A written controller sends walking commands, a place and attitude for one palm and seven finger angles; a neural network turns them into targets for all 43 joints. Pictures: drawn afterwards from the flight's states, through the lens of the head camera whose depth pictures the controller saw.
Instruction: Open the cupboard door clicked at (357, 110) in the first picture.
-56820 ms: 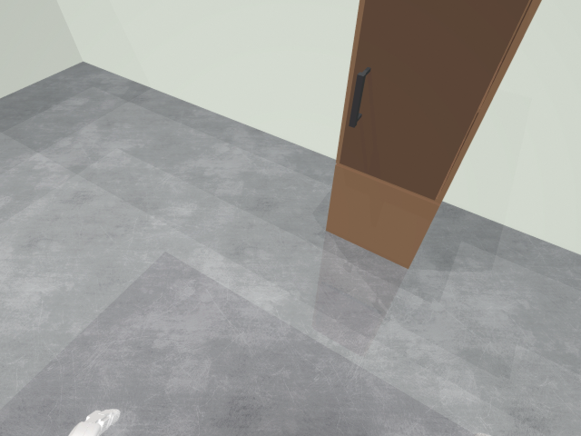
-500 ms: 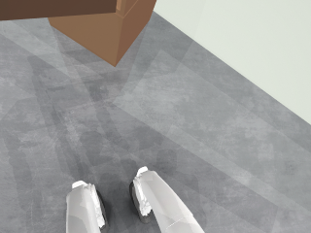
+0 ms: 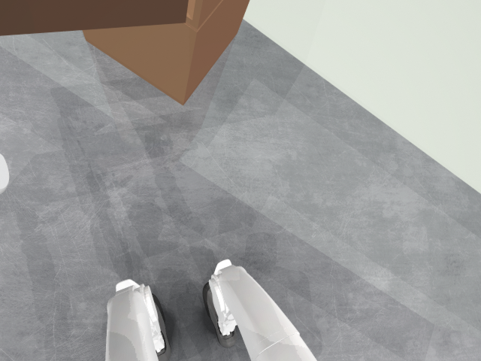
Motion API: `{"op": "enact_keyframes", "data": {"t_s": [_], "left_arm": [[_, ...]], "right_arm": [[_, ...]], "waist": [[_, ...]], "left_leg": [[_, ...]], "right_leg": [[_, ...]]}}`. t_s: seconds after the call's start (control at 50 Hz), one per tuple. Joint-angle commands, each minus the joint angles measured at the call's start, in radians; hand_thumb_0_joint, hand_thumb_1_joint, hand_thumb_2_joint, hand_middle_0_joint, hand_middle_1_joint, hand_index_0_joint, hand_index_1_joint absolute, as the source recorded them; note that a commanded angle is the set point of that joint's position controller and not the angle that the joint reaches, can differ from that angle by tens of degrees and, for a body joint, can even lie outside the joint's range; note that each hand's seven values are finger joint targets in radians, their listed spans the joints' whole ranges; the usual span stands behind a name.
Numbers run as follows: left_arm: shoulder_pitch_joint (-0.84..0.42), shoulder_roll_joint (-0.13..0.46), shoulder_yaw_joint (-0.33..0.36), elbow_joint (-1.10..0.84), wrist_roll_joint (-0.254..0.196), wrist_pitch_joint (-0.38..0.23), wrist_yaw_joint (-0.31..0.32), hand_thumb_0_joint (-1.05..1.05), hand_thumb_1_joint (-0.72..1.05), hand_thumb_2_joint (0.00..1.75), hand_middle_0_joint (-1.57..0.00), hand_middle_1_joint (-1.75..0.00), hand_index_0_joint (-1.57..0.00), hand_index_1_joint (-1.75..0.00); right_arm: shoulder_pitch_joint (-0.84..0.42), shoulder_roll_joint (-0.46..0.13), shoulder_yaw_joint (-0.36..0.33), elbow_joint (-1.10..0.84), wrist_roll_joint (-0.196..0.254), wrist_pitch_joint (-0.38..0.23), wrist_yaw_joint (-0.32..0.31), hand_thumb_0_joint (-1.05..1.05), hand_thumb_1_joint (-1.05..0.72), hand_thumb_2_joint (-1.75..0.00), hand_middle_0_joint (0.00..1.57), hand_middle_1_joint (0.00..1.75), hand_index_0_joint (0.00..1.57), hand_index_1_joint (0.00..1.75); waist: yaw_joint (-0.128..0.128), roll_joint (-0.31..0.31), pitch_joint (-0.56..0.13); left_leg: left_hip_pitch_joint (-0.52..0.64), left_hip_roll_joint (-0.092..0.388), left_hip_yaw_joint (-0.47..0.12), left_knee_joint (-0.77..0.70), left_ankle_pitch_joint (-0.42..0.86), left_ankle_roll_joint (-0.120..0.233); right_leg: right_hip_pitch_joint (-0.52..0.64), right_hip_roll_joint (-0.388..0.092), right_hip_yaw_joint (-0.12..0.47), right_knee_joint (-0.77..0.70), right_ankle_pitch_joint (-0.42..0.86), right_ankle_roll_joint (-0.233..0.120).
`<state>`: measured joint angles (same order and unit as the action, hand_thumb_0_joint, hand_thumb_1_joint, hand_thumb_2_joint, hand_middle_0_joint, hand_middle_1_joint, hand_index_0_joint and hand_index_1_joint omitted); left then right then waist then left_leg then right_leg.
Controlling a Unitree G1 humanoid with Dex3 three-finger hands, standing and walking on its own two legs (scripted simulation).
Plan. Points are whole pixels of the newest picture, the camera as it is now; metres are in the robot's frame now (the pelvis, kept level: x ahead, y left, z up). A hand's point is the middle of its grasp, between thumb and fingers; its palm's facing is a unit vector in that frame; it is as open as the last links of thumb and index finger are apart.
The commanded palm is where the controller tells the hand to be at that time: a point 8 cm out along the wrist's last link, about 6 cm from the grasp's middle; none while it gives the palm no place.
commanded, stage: close the thumb around the handle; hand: left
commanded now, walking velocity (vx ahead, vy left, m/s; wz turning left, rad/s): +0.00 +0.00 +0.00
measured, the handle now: out of the picture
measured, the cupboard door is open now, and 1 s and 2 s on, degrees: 48 58 96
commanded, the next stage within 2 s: pull the door open along its arc in 0.38 s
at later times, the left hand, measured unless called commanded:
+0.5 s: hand out of the picture +0.66 +0.19 +0.07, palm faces +0.13 -0.99 +0.02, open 5.3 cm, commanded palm +0.65 +0.17 +0.07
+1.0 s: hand out of the picture +0.60 +0.17 +0.07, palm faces +0.11 -0.99 +0.00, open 5.4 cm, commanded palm +0.54 +0.18 +0.07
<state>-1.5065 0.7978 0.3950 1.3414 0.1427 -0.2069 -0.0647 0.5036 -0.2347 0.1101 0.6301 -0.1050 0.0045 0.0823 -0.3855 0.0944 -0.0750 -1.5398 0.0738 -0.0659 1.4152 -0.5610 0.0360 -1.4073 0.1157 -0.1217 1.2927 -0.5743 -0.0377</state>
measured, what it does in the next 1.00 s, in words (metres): stands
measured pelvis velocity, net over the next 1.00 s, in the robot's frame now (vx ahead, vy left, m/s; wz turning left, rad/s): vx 0.01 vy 0.01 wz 0.03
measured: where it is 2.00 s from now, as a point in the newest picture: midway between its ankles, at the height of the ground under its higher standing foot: (191, 331)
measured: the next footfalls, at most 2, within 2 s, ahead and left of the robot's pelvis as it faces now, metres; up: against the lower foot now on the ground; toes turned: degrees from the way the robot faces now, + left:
none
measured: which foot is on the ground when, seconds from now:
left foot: down 0.00-1.00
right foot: down 0.00-1.00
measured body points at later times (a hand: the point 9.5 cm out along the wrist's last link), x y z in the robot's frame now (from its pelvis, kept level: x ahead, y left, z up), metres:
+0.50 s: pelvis +0.00 +0.00 +0.00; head +0.25 +0.05 +0.37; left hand +0.64 +0.24 +0.07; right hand -0.10 -0.22 -0.06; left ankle +0.02 +0.09 -0.59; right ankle +0.00 -0.11 -0.59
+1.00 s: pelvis +0.01 +0.01 +0.03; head +0.22 +0.04 +0.43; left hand +0.58 +0.22 +0.07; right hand -0.04 -0.23 -0.06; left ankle +0.02 +0.10 -0.59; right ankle +0.00 -0.11 -0.59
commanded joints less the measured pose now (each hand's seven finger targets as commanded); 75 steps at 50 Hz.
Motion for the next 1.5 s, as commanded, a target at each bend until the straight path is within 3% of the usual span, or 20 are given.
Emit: {"op": "enact_keyframes", "data": {"t_s": [0.0,0.06,0.16,0.26,0.3,0.44,0.46,0.48,0.5,0.56,0.76,1.0,1.02,1.06,1.12,1.18,1.24,1.34,1.46,1.48], "left_arm": [[-0.479,0.163,0.022,-0.203,-0.016,-0.079,0.003,0.0,0.45,0.71,-0.37,-1.3,-0.37,-1.3],[-0.467,0.182,0.025,-0.166,-0.002,-0.083,0.006,0.0,0.62,0.78,-0.38,-1.32,-0.38,-1.32],[-0.462,0.202,0.028,-0.199,0.005,-0.102,0.002,0.0,0.9,0.9,-0.4,-1.35,-0.4,-1.35],[-0.482,0.206,0.039,-0.261,-0.015,-0.105,-0.019,0.0,0.9,0.9,-0.4,-1.35,-0.4,-1.35],[-0.476,0.183,0.022,-0.247,-0.018,-0.096,-0.024,0.0,0.9,0.9,-0.4,-1.35,-0.4,-1.35],[-0.458,0.261,0.067,-0.209,0.002,-0.087,-0.001,0.0,0.9,0.9,-0.4,-1.35,-0.4,-1.35],[-0.449,0.253,0.068,-0.202,0.003,-0.093,0.001,0.0,0.9,0.9,-0.4,-1.35,-0.4,-1.35],[-0.507,0.164,-0.009,-0.215,0.003,-0.093,0.003,0.0,0.9,0.9,-0.4,-1.35,-0.4,-1.35],[-0.494,0.154,-0.009,-0.205,0.005,-0.095,0.005,0.0,0.9,0.9,-0.4,-1.35,-0.4,-1.35],[-0.445,0.186,0.039,-0.235,-0.009,-0.106,0.008,0.0,0.9,0.9,-0.4,-1.35,-0.4,-1.35],[-0.217,0.078,0.051,-0.317,-0.066,-0.091,-0.004,0.0,0.9,0.9,-0.4,-1.35,-0.4,-1.35],[0.246,-0.251,-0.052,-0.461,-0.17,-0.187,0.05,0.0,0.9,0.9,-0.4,-1.35,-0.4,-1.35],[0.261,-0.299,0.05,-0.504,-0.225,-0.199,0.167,0.0,0.9,0.9,-0.4,-1.35,-0.4,-1.35],[0.355,-0.42,0.001,-0.554,-0.212,-0.225,0.327,0.0,0.9,0.9,-0.4,-1.35,-0.4,-1.35],[0.437,-0.529,-0.09,-0.597,-0.122,-0.275,0.459,0.0,0.9,0.9,-0.4,-1.35,-0.4,-1.35],[0.52,-0.602,-0.099,-0.653,-0.039,-0.3,0.624,0.0,0.9,0.9,-0.4,-1.35,-0.4,-1.35],[0.58,-0.693,-0.142,-0.678,0.006,-0.283,0.74,0.0,0.9,0.9,-0.4,-1.35,-0.4,-1.35],[0.652,-0.766,-0.174,-0.687,0.044,-0.244,0.831,0.0,0.9,0.9,-0.4,-1.35,-0.4,-1.35],[0.688,-0.859,-0.262,-0.729,0.067,-0.234,0.85,0.0,0.9,0.9,-0.4,-1.35,-0.4,-1.35],[0.667,-0.89,-0.285,-0.706,0.066,-0.228,0.855,0.0,0.9,0.9,-0.4,-1.35,-0.4,-1.35]], "right_arm": [[0.345,-0.247,-0.078,0.051,-0.007,0.019,-0.01,0.0,-0.9,-0.9,0.2,0.3,0.2,0.3],[0.337,-0.243,-0.071,0.044,-0.007,0.018,-0.008,0.0,-0.9,-0.9,0.2,0.3,0.2,0.3],[0.334,-0.243,-0.073,0.037,-0.006,0.022,-0.006,0.0,-0.9,-0.9,0.2,0.3,0.2,0.3],[0.338,-0.244,-0.081,0.04,0.001,0.02,-0.008,0.0,-0.9,-0.9,0.2,0.3,0.2,0.3],[0.333,-0.245,-0.081,0.045,0.003,0.021,-0.008,0.0,-0.9,-0.9,0.2,0.3,0.2,0.3],[0.329,-0.242,-0.067,0.033,-0.002,0.021,-0.016,0.0,-0.9,-0.9,0.2,0.3,0.2,0.3],[0.328,-0.241,-0.068,0.033,-0.002,0.02,-0.014,0.0,-0.9,-0.9,0.2,0.3,0.2,0.3],[0.319,-0.239,-0.07,0.039,-0.003,0.017,-0.012,0.0,-0.9,-0.9,0.2,0.3,0.2,0.3],[0.325,-0.239,-0.074,0.048,-0.004,0.017,-0.011,0.0,-0.9,-0.9,0.2,0.3,0.2,0.3],[0.332,-0.246,-0.08,0.036,-0.005,0.02,-0.007,0.0,-0.9,-0.9,0.2,0.3,0.2,0.3],[0.307,-0.238,-0.104,0.015,0.013,0.025,0.004,0.0,-0.9,-0.9,0.2,0.3,0.2,0.3],[0.191,-0.201,-0.15,-0.013,0.044,0.004,0.028,0.0,-0.9,-0.9,0.2,0.3,0.2,0.3],[0.176,-0.187,-0.153,-0.02,0.036,-0.002,0.029,0.0,-0.9,-0.9,0.2,0.3,0.2,0.3],[0.136,-0.17,-0.161,-0.023,0.029,-0.011,0.048,0.0,-0.9,-0.9,0.2,0.3,0.2,0.3],[0.109,-0.16,-0.179,-0.013,0.008,-0.013,0.075,0.0,-0.9,-0.9,0.2,0.3,0.2,0.3],[0.068,-0.143,-0.19,-0.024,-0.006,-0.01,0.087,0.0,-0.9,-0.9,0.2,0.3,0.2,0.3],[0.024,-0.128,-0.194,-0.038,-0.011,-0.003,0.086,0.0,-0.9,-0.9,0.2,0.3,0.2,0.3],[-0.044,-0.099,-0.19,-0.045,-0.016,0.004,0.048,0.0,-0.9,-0.9,0.2,0.3,0.2,0.3],[-0.111,-0.066,-0.178,-0.036,-0.025,-0.017,0.01,0.0,-0.9,-0.9,0.2,0.3,0.2,0.3],[-0.124,-0.058,-0.176,-0.028,-0.026,-0.024,0.006,0.0,-0.9,-0.9,0.2,0.3,0.2,0.3]], "waist": [[-0.041,0.325,-0.655],[-0.037,0.323,-0.622],[-0.031,0.334,-0.656],[-0.021,0.376,-0.73],[-0.026,0.364,-0.707],[-0.019,0.333,-0.669],[-0.019,0.337,-0.666],[-0.055,0.353,-0.651],[-0.05,0.339,-0.637],[-0.014,0.375,-0.697],[0.063,0.305,-0.748],[0.152,0.119,-0.664],[0.189,0.088,-0.652],[0.205,0.083,-0.656],[0.201,0.052,-0.626],[0.241,0.075,-0.639],[0.246,-0.018,-0.617],[0.262,-0.123,-0.607],[0.268,-0.156,-0.584],[0.255,-0.144,-0.562]], "left_leg": [[0.702,0.009,-0.083,-0.077,0.598,0.018],[0.635,0.003,-0.065,-0.069,0.566,0.022],[0.647,0.004,-0.065,-0.064,0.576,0.021],[0.717,0.005,-0.073,-0.068,0.617,0.016],[0.717,0.005,-0.075,-0.07,0.604,0.015],[0.623,0.004,-0.057,-0.065,0.567,0.022],[0.636,0.005,-0.061,-0.064,0.573,0.021],[0.659,0.009,-0.069,-0.064,0.57,0.019],[0.671,0.012,-0.075,-0.065,0.559,0.017],[0.73,0.012,-0.087,-0.082,0.613,0.009],[0.799,0.002,-0.075,-0.133,0.662,-0.001],[0.807,-0.034,-0.012,-0.222,0.684,-0.013],[0.788,-0.034,0.001,-0.228,0.669,-0.016],[0.793,-0.035,0.007,-0.242,0.671,-0.035],[0.799,-0.037,0.018,-0.241,0.698,-0.044],[0.813,-0.042,0.034,-0.245,0.712,-0.055],[0.767,-0.053,0.045,-0.263,0.65,-0.052],[0.67,-0.074,0.064,-0.291,0.513,-0.043],[0.629,-0.086,0.074,-0.302,0.402,-0.04],[0.624,-0.086,0.076,-0.299,0.378,-0.042]], "right_leg": [[0.182,0.001,0.039,-0.124,0.446,0.007],[0.2,0.001,0.046,-0.116,0.447,0.005],[0.214,0.0,0.049,-0.11,0.459,0.005],[0.224,0.002,0.05,-0.108,0.488,0.004],[0.209,0.002,0.046,-0.116,0.468,0.007],[0.254,-0.002,0.053,-0.113,0.471,0.01],[0.235,0.0,0.051,-0.11,0.465,0.007],[0.182,-0.002,0.048,-0.115,0.445,0.01],[0.165,0.0,0.042,-0.119,0.418,0.01],[0.184,0.001,0.039,-0.107,0.441,0.002],[0.269,-0.004,0.038,-0.126,0.503,0.005],[0.442,-0.02,0.06,-0.201,0.614,0.019],[0.464,-0.018,0.055,-0.204,0.613,0.025],[0.471,-0.022,0.057,-0.201,0.606,0.023],[0.447,-0.028,0.057,-0.193,0.613,0.021],[0.465,-0.036,0.058,-0.185,0.623,0.013],[0.543,-0.043,0.061,-0.199,0.65,0.011],[0.668,-0.064,0.088,-0.22,0.675,0.017],[0.711,-0.086,0.12,-0.254,0.656,0.029],[0.691,-0.091,0.123,-0.264,0.642,0.034]]}}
